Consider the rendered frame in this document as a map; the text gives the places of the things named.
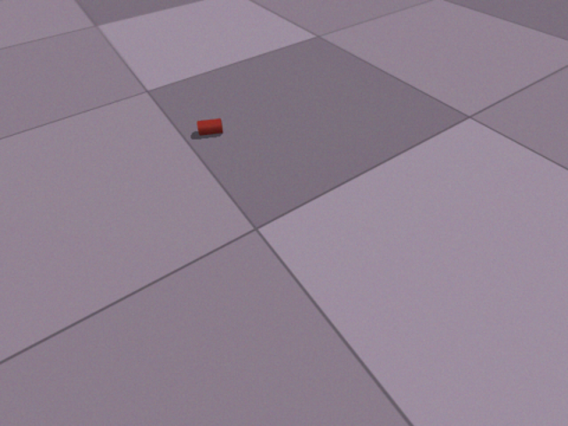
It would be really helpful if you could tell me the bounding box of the can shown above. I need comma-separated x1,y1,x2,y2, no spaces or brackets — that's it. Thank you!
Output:
197,118,223,136

